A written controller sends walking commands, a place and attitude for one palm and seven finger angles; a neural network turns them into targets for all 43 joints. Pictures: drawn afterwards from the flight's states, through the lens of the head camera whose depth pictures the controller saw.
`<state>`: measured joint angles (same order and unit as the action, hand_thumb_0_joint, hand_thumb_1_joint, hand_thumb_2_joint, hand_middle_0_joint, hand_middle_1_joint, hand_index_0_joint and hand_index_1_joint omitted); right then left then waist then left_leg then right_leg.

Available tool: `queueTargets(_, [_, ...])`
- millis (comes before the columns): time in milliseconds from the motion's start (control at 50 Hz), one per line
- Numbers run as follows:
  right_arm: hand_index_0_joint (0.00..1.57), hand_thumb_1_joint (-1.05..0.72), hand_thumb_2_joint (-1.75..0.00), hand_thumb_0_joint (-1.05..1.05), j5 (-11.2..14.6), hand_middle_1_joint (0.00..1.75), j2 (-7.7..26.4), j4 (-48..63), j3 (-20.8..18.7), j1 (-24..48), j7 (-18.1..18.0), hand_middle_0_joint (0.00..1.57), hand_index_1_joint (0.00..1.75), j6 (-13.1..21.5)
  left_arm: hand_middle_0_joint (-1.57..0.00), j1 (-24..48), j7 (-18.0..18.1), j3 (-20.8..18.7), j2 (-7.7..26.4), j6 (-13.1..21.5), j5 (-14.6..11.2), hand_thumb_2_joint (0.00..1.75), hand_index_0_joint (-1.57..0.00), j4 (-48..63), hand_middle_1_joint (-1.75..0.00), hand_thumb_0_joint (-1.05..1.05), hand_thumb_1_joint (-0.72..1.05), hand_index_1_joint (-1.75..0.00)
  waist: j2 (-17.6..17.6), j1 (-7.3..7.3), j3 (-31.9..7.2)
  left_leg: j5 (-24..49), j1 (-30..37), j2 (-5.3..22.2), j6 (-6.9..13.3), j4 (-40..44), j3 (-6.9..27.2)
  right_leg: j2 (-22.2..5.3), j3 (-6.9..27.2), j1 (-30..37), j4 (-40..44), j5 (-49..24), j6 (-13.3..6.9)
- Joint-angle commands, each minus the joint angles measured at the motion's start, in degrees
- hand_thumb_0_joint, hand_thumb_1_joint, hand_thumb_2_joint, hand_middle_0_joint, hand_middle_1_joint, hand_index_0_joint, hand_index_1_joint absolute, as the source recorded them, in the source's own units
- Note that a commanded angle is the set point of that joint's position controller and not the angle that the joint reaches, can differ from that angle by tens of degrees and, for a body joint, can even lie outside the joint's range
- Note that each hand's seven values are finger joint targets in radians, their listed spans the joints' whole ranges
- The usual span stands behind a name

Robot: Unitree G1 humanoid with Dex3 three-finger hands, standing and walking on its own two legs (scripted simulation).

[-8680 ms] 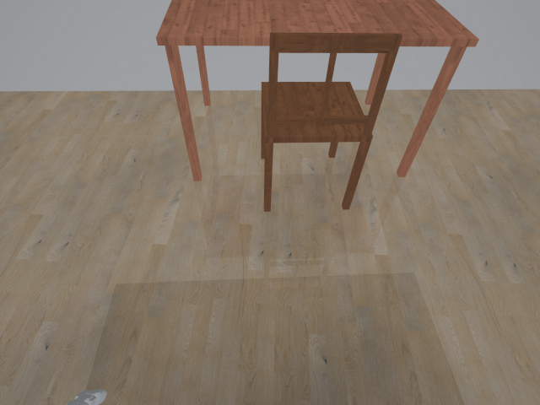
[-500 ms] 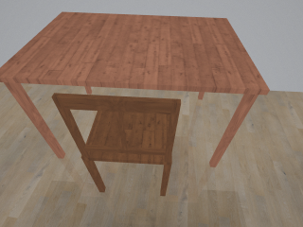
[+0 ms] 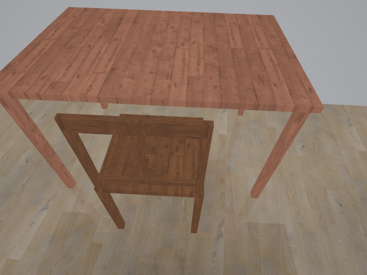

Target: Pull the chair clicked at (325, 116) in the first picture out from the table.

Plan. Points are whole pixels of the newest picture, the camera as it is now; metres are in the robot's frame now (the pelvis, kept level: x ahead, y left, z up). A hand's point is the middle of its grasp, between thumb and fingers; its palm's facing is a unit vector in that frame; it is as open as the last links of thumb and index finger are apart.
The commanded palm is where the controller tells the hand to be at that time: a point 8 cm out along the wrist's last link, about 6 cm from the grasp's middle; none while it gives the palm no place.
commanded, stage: look again from close up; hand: left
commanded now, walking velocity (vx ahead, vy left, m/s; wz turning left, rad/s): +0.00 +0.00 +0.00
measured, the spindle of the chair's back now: (142, 158) +0.46 +0.15 -0.11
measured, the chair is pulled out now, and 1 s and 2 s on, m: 0.00 0.00 0.00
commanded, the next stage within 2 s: raise the hand toward the chair's back in 0.38 s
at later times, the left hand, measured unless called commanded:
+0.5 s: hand out of the picture +0.00 +0.17 -0.17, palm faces +0.02 -0.98 -0.21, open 7.4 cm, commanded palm +0.09 +0.22 -0.07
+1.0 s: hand (103, 273) +0.14 +0.18 -0.07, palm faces +0.13 -0.99 -0.02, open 10.1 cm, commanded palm +0.13 +0.23 -0.05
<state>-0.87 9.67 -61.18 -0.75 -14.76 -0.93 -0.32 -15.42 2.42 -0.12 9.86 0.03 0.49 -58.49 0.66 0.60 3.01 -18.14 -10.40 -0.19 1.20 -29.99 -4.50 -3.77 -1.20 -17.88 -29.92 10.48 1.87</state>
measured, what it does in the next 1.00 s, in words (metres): lowers itself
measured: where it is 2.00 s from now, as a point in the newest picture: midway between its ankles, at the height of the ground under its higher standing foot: outside the picture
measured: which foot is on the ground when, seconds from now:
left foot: down 0.00-1.00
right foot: down 0.00-1.00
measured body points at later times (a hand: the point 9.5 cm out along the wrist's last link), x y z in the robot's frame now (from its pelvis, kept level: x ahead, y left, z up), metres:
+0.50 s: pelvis +0.00 +0.00 +0.00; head +0.01 -0.01 +0.45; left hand +0.00 +0.22 -0.15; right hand -0.02 -0.22 -0.16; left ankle -0.02 +0.10 -0.73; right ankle +0.06 -0.14 -0.73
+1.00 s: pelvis -0.01 -0.03 -0.10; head +0.06 +0.01 +0.34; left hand +0.13 +0.23 -0.07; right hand +0.27 -0.25 -0.11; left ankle -0.02 +0.10 -0.73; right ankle +0.06 -0.14 -0.73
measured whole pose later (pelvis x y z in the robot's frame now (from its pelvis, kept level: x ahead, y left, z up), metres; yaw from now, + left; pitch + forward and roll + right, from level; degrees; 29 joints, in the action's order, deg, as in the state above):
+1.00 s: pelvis -0.01 -0.03 -0.10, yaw +4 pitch +15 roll -1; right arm 0.8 15.1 -25.2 -4.1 -7.0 -0.8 15.1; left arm -32.0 -17.4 -9.8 11.5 30.7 -14.9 0.1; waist 2.7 -2.0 -7.7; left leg -35.9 -51.3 1.5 -1.3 -72.3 2.4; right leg -3.0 -5.1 -55.9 -68.9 27.7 -0.9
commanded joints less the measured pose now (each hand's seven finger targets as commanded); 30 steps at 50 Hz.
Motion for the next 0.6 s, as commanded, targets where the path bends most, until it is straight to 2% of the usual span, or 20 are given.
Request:
queueTargets(0, [0.20,-0.90,-0.90,0.00,0.0,0.30,5.4,1.3,-1.3,-2.2,-0.1,0.20,0.30,1.3,-0.20,-3.2,0.2,-1.3,6.5,1.0,0.2,0.90,-0.20,1.6,-0.30,0.00,0.90,-0.30,-0.9,-0.56,-0.2,5.1,-4.8,5.4,0.4,9.0,6.1,-2.8,3.8,5.0,5.4,-2.4,-2.8])
queueTargets(80, [0.20,-0.90,-0.90,0.00,0.1,0.30,5.2,0.2,-1.2,-3.2,-0.1,0.20,0.30,1.2,-0.20,-3.0,0.2,-1.3,6.3,1.1,0.2,0.90,-0.20,1.0,-0.30,0.00,0.90,-0.30,0.2,-0.42,0.4,4.4,-4.6,5.1,0.2,9.1,5.8,-3.1,4.1,4.8,6.2,-1.5,-2.7])
queueTargets(120, [0.20,-0.90,-0.90,0.00,0.1,0.30,5.0,-0.4,-1.1,-3.5,-0.1,0.20,0.30,1.3,-0.20,-2.9,0.2,-1.3,6.0,1.0,0.2,0.90,-0.20,0.6,-0.30,0.00,0.90,-0.30,-0.8,-0.47,0.4,3.9,-4.4,5.4,0.3,10.0,5.9,-2.9,3.8,5.0,6.5,-1.0,-2.7])
queueTargets(200, [0.20,-0.90,-0.90,0.00,0.2,0.30,4.5,-1.4,-1.1,-4.3,-0.1,0.20,0.30,1.3,-0.20,-3.2,0.2,-1.2,5.7,1.2,0.1,0.90,-0.20,-0.1,-0.30,0.00,0.90,-0.30,-0.6,-0.45,0.8,4.5,-3.8,5.5,0.2,10.5,5.9,-2.9,3.7,5.1,6.9,-1.7,-2.7])
queueTargets(220, [0.20,-0.90,-0.90,0.00,0.2,0.30,4.5,-1.5,-1.1,-4.4,-0.1,0.20,0.30,1.3,-0.20,-3.1,0.2,-1.3,5.5,1.1,0.2,0.90,-0.20,-0.2,-0.30,0.00,0.90,-0.30,0.3,-0.35,1.1,3.8,-4.1,5.5,0.2,10.6,5.8,-2.9,3.8,4.9,7.1,-0.9,-2.6])
queueTargets(340, [0.20,-0.90,-0.90,0.00,0.2,0.30,3.8,-2.5,-1.0,-5.2,-0.2,0.20,0.30,1.3,-0.20,-4.0,0.3,-1.2,4.8,1.3,0.2,0.90,-0.20,-1.2,-0.30,0.00,0.90,-0.30,-1.1,-0.29,1.3,3.1,-3.5,5.4,0.2,11.2,5.7,-2.8,4.0,4.6,7.8,-0.4,-2.6])
queueTargets(380, [0.20,-0.90,-0.90,0.00,0.3,0.30,3.5,-2.8,-0.9,-5.5,-0.2,0.20,0.30,1.2,-0.20,-4.3,0.3,-1.2,4.6,1.4,0.2,0.90,-0.20,-1.6,-0.30,0.00,0.90,-0.30,0.5,-0.15,1.9,2.9,-3.4,5.3,0.2,11.0,5.4,-2.9,4.2,4.0,8.1,0.1,-2.6])
queueTargets(440, [0.20,-0.90,-0.90,0.00,0.3,0.30,3.3,-3.1,-0.9,-5.7,-0.2,0.20,0.30,1.2,-0.20,-4.9,0.2,-1.1,4.1,1.4,0.2,0.90,-0.20,-2.0,-0.30,0.00,0.90,-0.30,-0.5,-0.20,2.0,2.5,-3.1,5.3,0.3,11.6,5.6,-2.8,4.3,3.9,8.5,0.6,-2.7])
queueTargets(460, [0.20,-0.90,-0.90,0.00,0.7,0.30,5.7,1.6,-0.6,-1.0,0.0,0.20,0.30,2.2,-0.20,-7.9,2.1,-0.8,6.2,1.4,0.7,0.90,-0.20,-4.3,-0.30,0.00,0.90,-0.30,3.8,-2.06,-0.1,9.3,-5.9,7.4,-0.9,2.6,3.4,-4.4,3.0,7.6,3.1,-14.5,-2.6])
queueTargets(480, [0.20,-0.90,-0.90,0.00,3.9,0.30,14.9,23.1,-0.8,0.6,-2.8,0.20,0.30,11.4,-0.20,37.3,1.4,-8.1,18.2,14.8,-11.4,0.89,-0.20,84.4,-0.30,0.00,0.88,-0.30,-9.2,4.19,-27.7,9.8,5.4,0.6,-1.0,9.2,4.3,1.3,-0.4,13.5,1.7,-6.1,-2.7])
queueTargets(500, [0.20,-0.90,-0.90,0.00,4.2,0.30,9.9,19.9,1.3,5.2,-5.4,0.20,0.30,16.3,-0.20,24.1,4.7,-11.9,22.7,13.3,-8.2,0.88,-0.20,80.1,-0.29,0.00,0.85,-0.29,-14.9,0.69,-23.7,4.5,4.8,1.1,-1.1,8.8,1.0,3.5,0.0,9.9,-1.1,0.8,-3.4])
queueTargets(520, [0.20,-0.90,-0.90,0.00,3.9,0.30,7.7,21.5,0.4,4.7,-4.9,0.20,0.30,19.6,-0.19,-1.9,5.0,-0.2,1.7,5.3,-7.7,0.87,-0.19,62.6,-0.29,0.00,0.83,-0.29,-10.7,1.09,-12.7,-1.5,-5.0,1.9,-2.1,11.1,4.4,3.4,-5.2,4.1,-1.6,6.0,-3.6])
queueTargets(540, [0.20,-0.90,-0.90,0.00,5.1,0.30,8.5,19.3,0.6,3.3,-4.9,0.20,0.30,20.9,-0.19,-4.6,5.0,2.1,-3.7,2.7,-10.6,0.86,-0.19,56.6,-0.29,0.00,0.81,-0.29,-3.0,1.78,-3.7,-5.7,-10.1,0.8,-2.0,9.4,5.8,3.1,-5.4,0.0,-0.2,6.8,-2.4])
queueTargets(560, [0.20,-0.90,-0.90,0.00,4.3,0.30,10.7,21.9,-0.1,3.6,-4.9,0.20,0.30,22.2,-0.19,0.9,4.1,1.2,-1.3,5.8,-11.4,0.85,-0.19,60.6,-0.28,0.00,0.78,-0.28,-0.9,3.14,1.1,-7.5,-12.8,0.2,-1.3,5.8,6.8,2.7,-5.1,-3.8,0.4,10.6,-1.8])
queueTargets(580, [0.20,-0.90,-0.90,0.00,3.3,0.30,11.6,22.7,-1.2,2.9,-4.6,0.20,0.30,23.0,-0.19,0.8,2.9,-1.2,1.0,9.3,-10.7,0.84,-0.19,58.4,-0.28,0.00,0.76,-0.28,3.7,3.81,1.7,-9.4,-15.4,-0.3,-1.2,2.3,6.7,2.6,-4.9,-8.2,-0.2,15.6,-1.6])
